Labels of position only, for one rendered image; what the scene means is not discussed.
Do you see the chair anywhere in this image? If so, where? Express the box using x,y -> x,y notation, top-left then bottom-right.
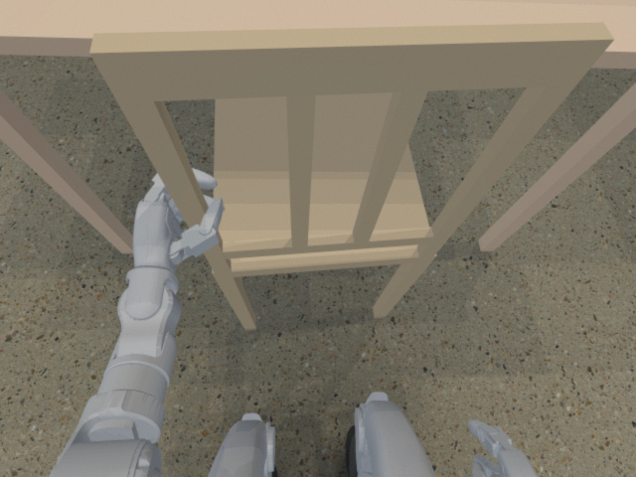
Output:
89,22 -> 614,330

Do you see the robot right hand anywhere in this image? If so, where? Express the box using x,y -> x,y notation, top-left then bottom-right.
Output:
468,419 -> 539,477

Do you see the robot left forearm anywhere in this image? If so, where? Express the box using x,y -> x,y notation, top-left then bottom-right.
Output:
49,265 -> 182,477

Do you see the table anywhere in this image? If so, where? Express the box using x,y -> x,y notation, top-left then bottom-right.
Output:
0,0 -> 636,253

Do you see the robot left thigh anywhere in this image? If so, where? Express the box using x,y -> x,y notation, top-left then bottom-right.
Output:
208,420 -> 275,477

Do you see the robot left hand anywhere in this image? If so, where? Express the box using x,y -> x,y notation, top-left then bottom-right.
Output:
132,168 -> 225,274

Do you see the right robot shin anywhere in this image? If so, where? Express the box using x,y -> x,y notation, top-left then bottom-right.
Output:
356,392 -> 388,477

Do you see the left robot upper arm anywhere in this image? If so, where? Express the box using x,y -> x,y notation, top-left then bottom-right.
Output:
53,439 -> 162,477

